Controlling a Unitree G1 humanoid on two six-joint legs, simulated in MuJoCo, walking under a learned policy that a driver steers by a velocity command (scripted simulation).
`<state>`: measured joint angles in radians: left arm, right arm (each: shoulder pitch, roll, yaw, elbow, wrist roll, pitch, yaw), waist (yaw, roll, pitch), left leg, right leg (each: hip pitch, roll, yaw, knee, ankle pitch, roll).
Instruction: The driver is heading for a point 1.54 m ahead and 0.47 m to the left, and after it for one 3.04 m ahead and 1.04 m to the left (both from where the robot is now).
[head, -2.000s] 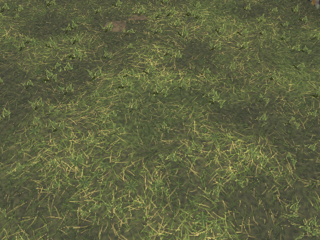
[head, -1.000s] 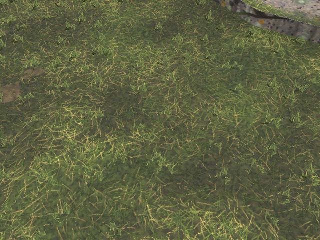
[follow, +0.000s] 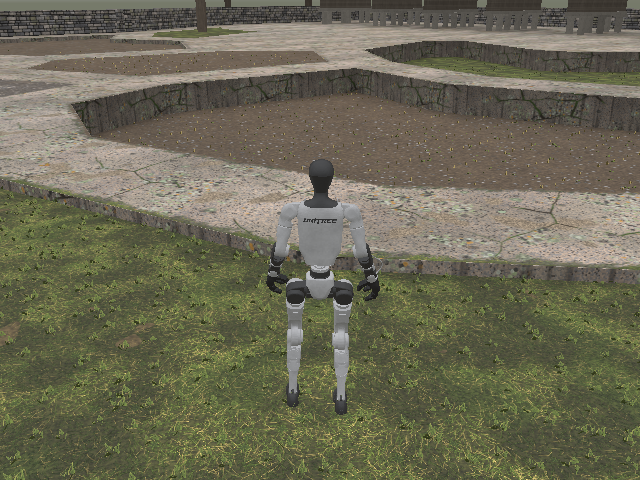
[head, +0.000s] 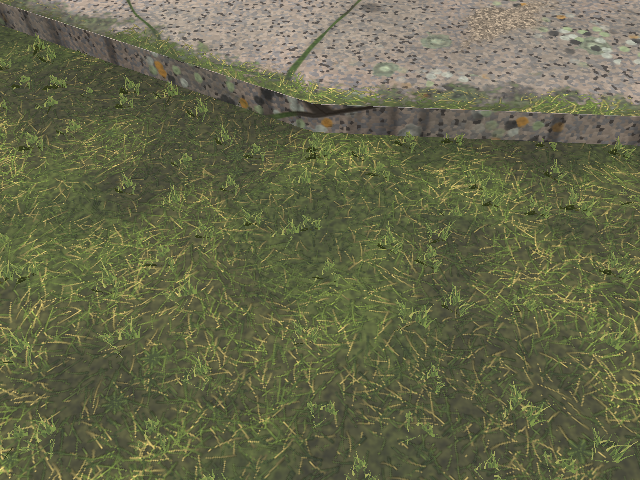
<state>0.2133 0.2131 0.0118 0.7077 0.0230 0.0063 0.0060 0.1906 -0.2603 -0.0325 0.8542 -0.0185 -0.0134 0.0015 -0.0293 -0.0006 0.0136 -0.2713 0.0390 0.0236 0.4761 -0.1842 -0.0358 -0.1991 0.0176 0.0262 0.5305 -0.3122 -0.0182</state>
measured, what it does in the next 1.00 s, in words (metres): stands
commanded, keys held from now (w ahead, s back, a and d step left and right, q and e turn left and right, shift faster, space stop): no key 0.92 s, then w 0.08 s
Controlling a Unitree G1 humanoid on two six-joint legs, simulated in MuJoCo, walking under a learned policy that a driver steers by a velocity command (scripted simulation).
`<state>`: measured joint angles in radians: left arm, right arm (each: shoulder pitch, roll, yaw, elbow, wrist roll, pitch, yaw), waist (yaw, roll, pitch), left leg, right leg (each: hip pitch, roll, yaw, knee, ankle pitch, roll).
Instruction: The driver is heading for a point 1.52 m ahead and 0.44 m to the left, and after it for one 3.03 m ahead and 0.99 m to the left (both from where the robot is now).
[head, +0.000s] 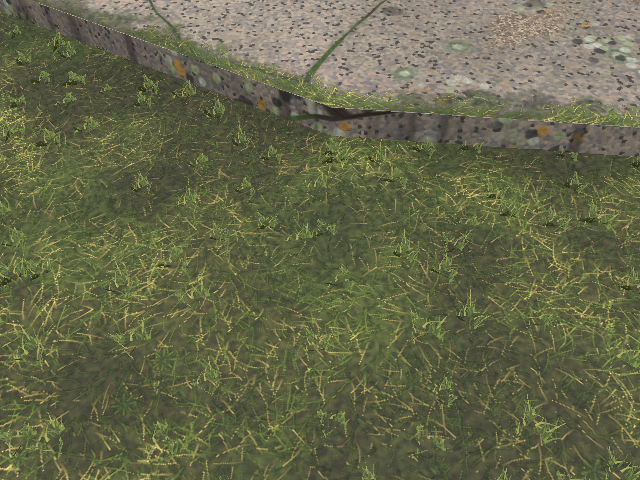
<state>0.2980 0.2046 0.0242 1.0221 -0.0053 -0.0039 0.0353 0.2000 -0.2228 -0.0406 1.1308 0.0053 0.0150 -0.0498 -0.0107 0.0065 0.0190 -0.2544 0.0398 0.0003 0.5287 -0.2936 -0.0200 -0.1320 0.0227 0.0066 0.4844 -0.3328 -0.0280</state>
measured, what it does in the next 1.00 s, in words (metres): walks ahead: right foot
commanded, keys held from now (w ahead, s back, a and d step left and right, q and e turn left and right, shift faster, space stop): w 0.80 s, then no key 0.20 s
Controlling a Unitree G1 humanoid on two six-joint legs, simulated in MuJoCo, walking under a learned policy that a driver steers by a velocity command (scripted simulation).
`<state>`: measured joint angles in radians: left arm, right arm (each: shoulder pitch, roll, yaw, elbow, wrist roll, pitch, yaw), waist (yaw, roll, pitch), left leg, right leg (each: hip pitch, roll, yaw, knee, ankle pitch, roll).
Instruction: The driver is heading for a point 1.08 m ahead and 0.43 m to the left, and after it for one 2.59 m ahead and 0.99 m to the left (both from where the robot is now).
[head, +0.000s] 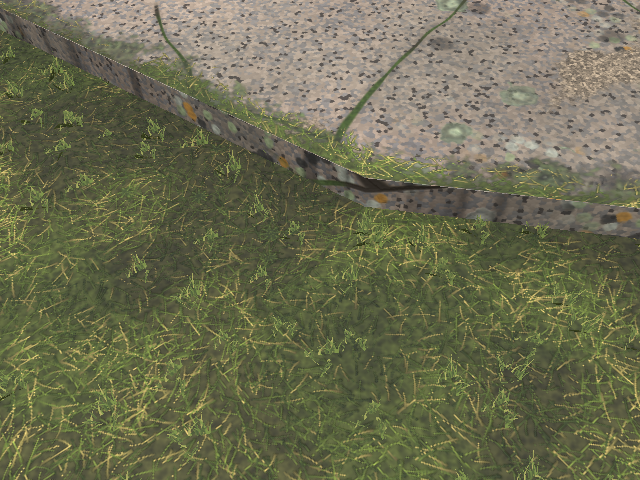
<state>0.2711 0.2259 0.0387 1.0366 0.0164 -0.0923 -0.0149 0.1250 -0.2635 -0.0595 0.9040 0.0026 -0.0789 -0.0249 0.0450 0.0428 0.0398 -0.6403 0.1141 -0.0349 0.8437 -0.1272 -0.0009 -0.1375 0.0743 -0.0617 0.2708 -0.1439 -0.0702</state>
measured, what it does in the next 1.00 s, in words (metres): walks ahead: left foot, then right foot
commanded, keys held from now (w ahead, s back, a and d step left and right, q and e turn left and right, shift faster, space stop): no key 0.46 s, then q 0.54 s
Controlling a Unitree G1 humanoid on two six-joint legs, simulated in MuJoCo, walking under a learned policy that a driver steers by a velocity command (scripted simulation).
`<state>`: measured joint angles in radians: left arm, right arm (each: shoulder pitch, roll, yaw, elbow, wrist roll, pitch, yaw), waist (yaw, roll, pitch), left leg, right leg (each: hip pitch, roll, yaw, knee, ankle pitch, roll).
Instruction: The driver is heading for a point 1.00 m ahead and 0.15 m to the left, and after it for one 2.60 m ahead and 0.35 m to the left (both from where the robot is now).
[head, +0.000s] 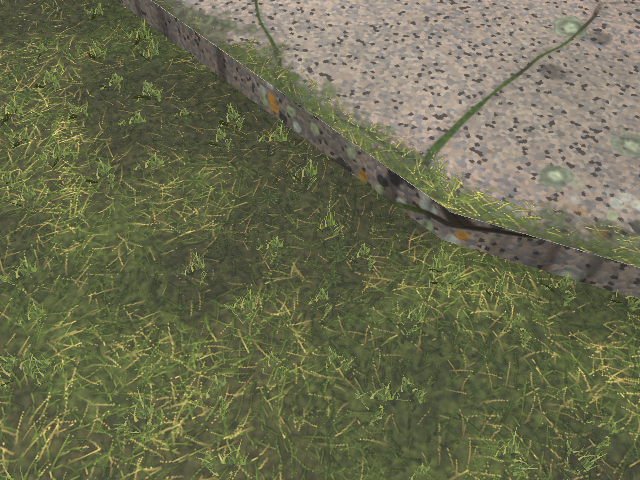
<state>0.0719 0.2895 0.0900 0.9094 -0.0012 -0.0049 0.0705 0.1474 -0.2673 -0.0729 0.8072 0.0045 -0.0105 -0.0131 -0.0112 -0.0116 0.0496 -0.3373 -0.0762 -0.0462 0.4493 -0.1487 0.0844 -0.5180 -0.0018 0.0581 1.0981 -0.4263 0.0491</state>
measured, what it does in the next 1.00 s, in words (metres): walks ahead, turning left: right foot, then left foot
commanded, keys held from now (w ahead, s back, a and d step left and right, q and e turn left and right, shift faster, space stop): q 0.26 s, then w+q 0.32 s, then w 0.34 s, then w+e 0.08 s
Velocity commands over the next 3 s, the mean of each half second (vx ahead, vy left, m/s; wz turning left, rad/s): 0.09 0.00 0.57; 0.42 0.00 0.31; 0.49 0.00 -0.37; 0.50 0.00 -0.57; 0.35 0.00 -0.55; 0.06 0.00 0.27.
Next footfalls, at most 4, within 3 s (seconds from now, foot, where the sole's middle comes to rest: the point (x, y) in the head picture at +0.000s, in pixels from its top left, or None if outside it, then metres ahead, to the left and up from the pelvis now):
0.30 right None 0.08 -0.15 -0.78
0.78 left None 0.14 0.21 -0.78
1.30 right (234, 426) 0.55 0.17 -0.78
1.78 left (128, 333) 0.76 0.43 -0.78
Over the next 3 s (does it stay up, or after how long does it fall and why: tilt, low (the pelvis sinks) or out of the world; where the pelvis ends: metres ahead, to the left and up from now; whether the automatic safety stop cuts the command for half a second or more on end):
stays up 1.00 0.25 0.01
